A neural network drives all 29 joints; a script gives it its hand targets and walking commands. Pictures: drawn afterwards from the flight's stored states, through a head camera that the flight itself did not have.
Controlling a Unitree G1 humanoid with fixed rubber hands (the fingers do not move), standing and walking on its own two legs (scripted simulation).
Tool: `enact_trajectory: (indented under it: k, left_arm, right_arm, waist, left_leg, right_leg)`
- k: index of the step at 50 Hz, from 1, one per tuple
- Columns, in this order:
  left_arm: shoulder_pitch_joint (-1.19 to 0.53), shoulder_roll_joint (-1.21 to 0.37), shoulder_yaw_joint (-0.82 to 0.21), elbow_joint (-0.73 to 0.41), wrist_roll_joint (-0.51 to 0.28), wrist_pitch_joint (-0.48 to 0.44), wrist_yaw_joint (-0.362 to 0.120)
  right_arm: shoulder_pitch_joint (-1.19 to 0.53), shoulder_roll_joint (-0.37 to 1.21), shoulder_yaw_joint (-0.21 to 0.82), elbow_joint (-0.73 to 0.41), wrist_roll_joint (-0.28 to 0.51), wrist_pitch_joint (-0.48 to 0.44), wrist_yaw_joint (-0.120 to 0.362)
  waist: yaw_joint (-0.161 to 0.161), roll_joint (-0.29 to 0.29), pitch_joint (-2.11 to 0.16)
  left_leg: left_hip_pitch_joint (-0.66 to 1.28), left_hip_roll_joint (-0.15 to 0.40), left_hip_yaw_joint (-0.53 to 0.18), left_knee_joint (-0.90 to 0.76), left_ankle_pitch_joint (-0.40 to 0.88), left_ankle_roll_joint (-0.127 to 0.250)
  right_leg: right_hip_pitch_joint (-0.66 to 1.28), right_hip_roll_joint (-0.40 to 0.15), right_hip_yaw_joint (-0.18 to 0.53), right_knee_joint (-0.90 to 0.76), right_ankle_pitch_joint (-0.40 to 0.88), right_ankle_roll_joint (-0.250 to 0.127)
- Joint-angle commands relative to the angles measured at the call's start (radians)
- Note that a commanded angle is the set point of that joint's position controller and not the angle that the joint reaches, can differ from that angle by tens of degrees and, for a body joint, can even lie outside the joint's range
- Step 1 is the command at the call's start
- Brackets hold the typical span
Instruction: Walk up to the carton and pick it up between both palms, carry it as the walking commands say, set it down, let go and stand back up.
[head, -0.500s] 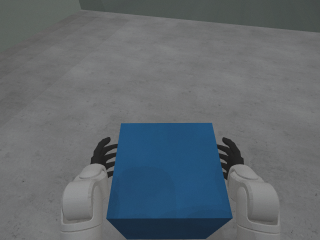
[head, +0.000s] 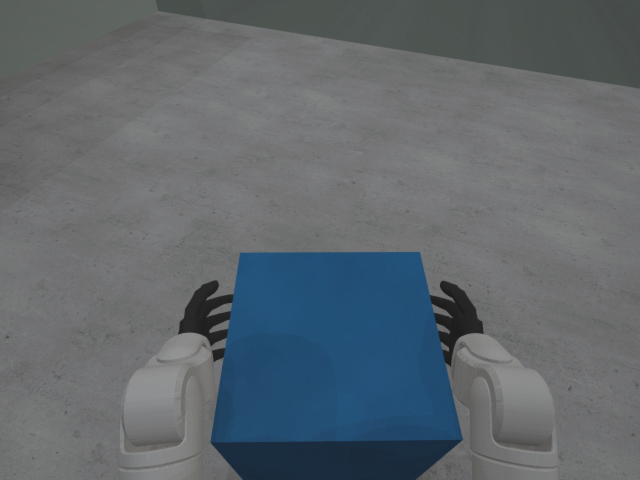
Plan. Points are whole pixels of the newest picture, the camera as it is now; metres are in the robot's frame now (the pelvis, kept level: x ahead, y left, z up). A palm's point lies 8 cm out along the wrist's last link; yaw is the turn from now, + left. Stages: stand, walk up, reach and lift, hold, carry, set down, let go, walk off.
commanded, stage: carry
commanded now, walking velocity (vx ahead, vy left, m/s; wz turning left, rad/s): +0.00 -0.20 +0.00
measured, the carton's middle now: (329, 377) +0.26 +0.01 +0.01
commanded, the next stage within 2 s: none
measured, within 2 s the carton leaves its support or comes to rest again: neither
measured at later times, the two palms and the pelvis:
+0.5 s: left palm (326, 404) +0.21 +0.01 +0.07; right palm (614, 400) +0.22 -0.29 +0.08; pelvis -0.05 -0.15 +0.00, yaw +0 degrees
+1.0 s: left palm (493, 438) +0.18 -0.15 +0.08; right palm out of the picture +0.17 -0.45 +0.08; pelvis -0.10 -0.29 -0.01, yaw +0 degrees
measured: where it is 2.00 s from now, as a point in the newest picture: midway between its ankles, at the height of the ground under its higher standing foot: outside the picture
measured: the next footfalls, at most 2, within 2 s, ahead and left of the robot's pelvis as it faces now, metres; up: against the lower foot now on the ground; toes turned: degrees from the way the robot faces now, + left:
right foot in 0.08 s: +0.06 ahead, -0.18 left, +0.00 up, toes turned -7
left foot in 0.40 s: -0.03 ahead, -0.03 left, +0.00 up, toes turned +10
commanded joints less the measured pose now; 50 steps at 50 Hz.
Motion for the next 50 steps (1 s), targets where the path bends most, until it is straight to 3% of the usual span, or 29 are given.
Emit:
enact_trajectory:
  k: [1,3,4,5,6,7,9,10,12,16,19,20,21,22,23,24,25,28,31,33,34,35,36,37,38,40,42,47,50]
  left_arm:
    - [-0.465,-0.913,-0.770,-0.060,-0.426,-0.004,-0.254]
    - [-0.422,-0.903,-0.755,-0.036,-0.419,0.002,-0.256]
    - [-0.416,-0.902,-0.750,-0.031,-0.415,0.002,-0.256]
    - [-0.423,-0.905,-0.737,-0.017,-0.410,0.003,-0.259]
    - [-0.378,-0.909,-0.696,0.036,-0.378,-0.005,-0.260]
    - [-0.418,-0.921,-0.705,0.007,-0.396,-0.012,-0.261]
    - [-0.436,-0.949,-0.706,-0.025,-0.396,-0.026,-0.259]
    - [-0.438,-0.954,-0.703,-0.022,-0.387,-0.031,-0.254]
    - [-0.432,-0.948,-0.692,-0.024,-0.373,-0.036,-0.249]
    - [-0.408,-0.922,-0.695,-0.016,-0.361,-0.031,-0.247]
    - [-0.405,-0.923,-0.717,0.001,-0.359,-0.021,-0.243]
    - [-0.415,-0.923,-0.724,0.008,-0.362,-0.020,-0.242]
    - [-0.431,-0.926,-0.730,0.002,-0.367,-0.020,-0.245]
    - [-0.521,-0.922,-0.754,-0.050,-0.393,-0.016,-0.252]
    - [-0.535,-0.939,-0.761,-0.053,-0.396,-0.016,-0.253]
    - [-0.536,-0.943,-0.762,-0.043,-0.407,-0.017,-0.256]
    - [-0.530,-0.950,-0.769,-0.038,-0.414,-0.019,-0.257]
    - [-0.523,-0.940,-0.782,-0.064,-0.434,-0.020,-0.255]
    - [-0.479,-0.919,-0.774,-0.061,-0.428,-0.009,-0.252]
    - [-0.434,-0.909,-0.760,-0.037,-0.420,-0.002,-0.255]
    - [-0.419,-0.905,-0.753,-0.027,-0.416,-0.001,-0.255]
    - [-0.420,-0.908,-0.748,-0.023,-0.414,0.000,-0.256]
    - [-0.414,-0.902,-0.713,0.019,-0.390,-0.002,-0.260]
    - [-0.401,-0.914,-0.699,0.030,-0.388,-0.010,-0.261]
    - [-0.435,-0.935,-0.710,0.002,-0.401,-0.018,-0.262]
    - [-0.445,-0.957,-0.704,-0.016,-0.390,-0.031,-0.257]
    - [-0.441,-0.956,-0.691,-0.014,-0.372,-0.037,-0.250]
    - [-0.411,-0.925,-0.686,0.000,-0.354,-0.030,-0.250]
    - [-0.409,-0.925,-0.700,0.019,-0.354,-0.022,-0.250]
  right_arm:
    - [-0.379,0.895,0.690,-0.061,0.384,0.017,0.253]
    - [-0.366,0.881,0.695,-0.060,0.371,0.022,0.250]
    - [-0.367,0.871,0.697,-0.063,0.370,0.024,0.250]
    - [-0.378,0.860,0.701,-0.065,0.366,0.025,0.252]
    - [-0.406,0.869,0.715,-0.057,0.374,0.035,0.259]
    - [-0.455,0.891,0.734,-0.067,0.398,0.029,0.263]
    - [-0.495,0.934,0.768,-0.093,0.441,0.014,0.269]
    - [-0.513,0.936,0.776,-0.103,0.456,0.010,0.272]
    - [-0.527,0.931,0.782,-0.115,0.469,0.007,0.270]
    - [-0.486,0.907,0.761,-0.088,0.453,0.015,0.264]
    - [-0.446,0.899,0.733,-0.037,0.437,0.020,0.271]
    - [-0.447,0.899,0.725,-0.021,0.432,0.021,0.276]
    - [-0.432,0.895,0.714,-0.008,0.422,0.018,0.282]
    - [-0.397,0.902,0.679,0.033,0.404,0.006,0.283]
    - [-0.408,0.924,0.691,-0.002,0.415,0.004,0.284]
    - [-0.412,0.931,0.692,-0.007,0.411,0.005,0.282]
    - [-0.429,0.933,0.699,-0.025,0.414,0.003,0.281]
    - [-0.450,0.921,0.695,-0.065,0.411,0.002,0.267]
    - [-0.391,0.895,0.691,-0.062,0.389,0.014,0.256]
    - [-0.375,0.882,0.696,-0.060,0.375,0.019,0.251]
    - [-0.369,0.871,0.697,-0.061,0.371,0.021,0.251]
    - [-0.380,0.861,0.699,-0.067,0.371,0.023,0.252]
    - [-0.384,0.859,0.707,-0.057,0.363,0.030,0.256]
    - [-0.438,0.873,0.720,-0.054,0.384,0.031,0.260]
    - [-0.472,0.902,0.742,-0.077,0.408,0.022,0.264]
    - [-0.511,0.933,0.773,-0.093,0.449,0.011,0.270]
    - [-0.534,0.931,0.783,-0.107,0.469,0.007,0.271]
    - [-0.485,0.907,0.771,-0.074,0.453,0.018,0.263]
    - [-0.449,0.906,0.756,-0.029,0.435,0.022,0.268]
  waist:
    - [-0.046,0.257,-0.231]
    - [-0.032,0.216,-0.269]
    - [-0.028,0.137,-0.293]
    - [-0.032,-0.017,-0.296]
    - [-0.014,-0.294,-0.290]
    - [-0.012,-0.303,-0.291]
    - [-0.009,-0.173,-0.304]
    - [-0.009,-0.152,-0.294]
    - [-0.005,-0.143,-0.301]
    - [-0.002,-0.153,-0.326]
    - [-0.018,-0.113,-0.325]
    - [-0.024,-0.055,-0.305]
    - [-0.033,0.102,-0.270]
    - [-0.052,0.349,-0.195]
    - [-0.046,0.254,-0.164]
    - [-0.041,0.142,-0.153]
    - [-0.031,0.088,-0.148]
    - [-0.028,0.200,-0.180]
    - [-0.046,0.250,-0.224]
    - [-0.034,0.234,-0.258]
    - [-0.029,0.184,-0.279]
    - [-0.027,0.079,-0.295]
    - [-0.028,-0.202,-0.292]
    - [-0.011,-0.320,-0.293]
    - [-0.014,-0.268,-0.299]
    - [-0.012,-0.140,-0.303]
    - [-0.010,-0.126,-0.311]
    - [-0.008,-0.132,-0.321]
    - [-0.023,-0.078,-0.311]
  left_leg:
    - [0.192,0.195,-0.108,-0.088,0.573,0.115]
    - [0.163,0.160,-0.071,0.000,0.469,0.055]
    - [0.095,0.133,-0.042,0.081,0.368,0.010]
    - [-0.072,0.078,-0.026,0.151,0.107,-0.032]
    - [-0.219,-0.018,0.036,0.260,-0.297,-0.067]
    - [-0.246,-0.023,-0.022,0.430,-0.413,-0.042]
    - [-0.255,-0.035,-0.044,0.581,-0.340,-0.013]
    - [-0.256,-0.034,-0.043,0.588,-0.285,-0.010]
    - [-0.227,-0.047,-0.022,0.526,-0.249,-0.009]
    - [-0.150,-0.070,-0.020,0.326,-0.258,0.024]
    - [0.036,-0.071,0.020,-0.038,-0.102,0.053]
    - [0.149,-0.014,-0.028,-0.183,-0.001,0.067]
    - [0.273,0.155,-0.275,-0.236,-0.046,0.123]
    - [0.211,0.390,-0.503,-0.265,0.114,0.252]
    - [0.179,0.401,-0.452,-0.258,0.228,0.279]
    - [0.145,0.358,-0.363,-0.240,0.264,0.249]
    - [0.136,0.295,-0.257,-0.223,0.252,0.190]
    - [0.138,0.183,-0.094,-0.139,0.480,0.125]
    - [0.179,0.196,-0.104,-0.102,0.566,0.122]
    - [0.176,0.175,-0.081,-0.029,0.500,0.077]
    - [0.131,0.148,-0.062,0.026,0.416,0.035]
    - [0.033,0.122,-0.035,0.121,0.268,-0.007]
    - [-0.179,0.006,0.028,0.207,-0.140,-0.065]
    - [-0.223,-0.017,0.000,0.363,-0.389,-0.051]
    - [-0.247,-0.030,-0.034,0.478,-0.404,-0.025]
    - [-0.235,-0.028,-0.058,0.559,-0.286,-0.013]
    - [-0.210,-0.038,-0.055,0.505,-0.234,-0.010]
    - [-0.100,-0.068,-0.060,0.220,-0.241,0.023]
    - [0.087,-0.066,-0.027,-0.130,-0.031,0.045]
  right_leg:
    - [0.030,0.031,-0.081,-0.153,-0.007,0.009]
    - [0.172,0.037,-0.117,-0.377,0.134,-0.003]
    - [0.291,-0.018,-0.066,-0.468,0.213,-0.009]
    - [0.398,-0.144,0.075,-0.467,0.417,-0.036]
    - [0.404,-0.294,0.240,-0.423,0.662,-0.159]
    - [0.406,-0.281,0.222,-0.384,0.770,-0.229]
    - [0.382,-0.250,0.127,-0.361,0.702,-0.239]
    - [0.365,-0.227,0.099,-0.357,0.641,-0.232]
    - [0.363,-0.199,0.080,-0.368,0.552,-0.232]
    - [0.367,-0.219,0.150,-0.410,0.462,-0.268]
    - [0.304,-0.180,0.116,-0.413,0.373,-0.212]
    - [0.217,-0.151,0.087,-0.369,0.299,-0.161]
    - [-0.009,-0.080,0.053,-0.260,0.171,-0.087]
    - [-0.173,-0.012,-0.003,-0.041,-0.085,-0.033]
    - [-0.182,-0.012,0.081,0.147,-0.085,-0.023]
    - [-0.154,-0.014,0.120,0.222,-0.049,-0.020]
    - [-0.129,-0.032,0.117,0.196,-0.004,-0.011]
    - [-0.036,0.001,-0.013,0.046,0.006,0.007]
    - [0.021,0.025,-0.074,-0.117,-0.014,0.007]
    - [0.124,0.037,-0.115,-0.323,0.096,-0.001]
    - [0.228,0.020,-0.106,-0.424,0.173,-0.007]
    - [0.341,-0.074,-0.010,-0.483,0.273,-0.013]
    - [0.412,-0.275,0.217,-0.444,0.594,-0.102]
    - [0.391,-0.293,0.230,-0.400,0.712,-0.204]
    - [0.403,-0.277,0.196,-0.373,0.767,-0.237]
    - [0.366,-0.245,0.120,-0.363,0.646,-0.220]
    - [0.363,-0.225,0.102,-0.375,0.567,-0.212]
    - [0.366,-0.257,0.194,-0.450,0.374,-0.216]
    - [0.310,-0.236,0.171,-0.469,0.294,-0.152]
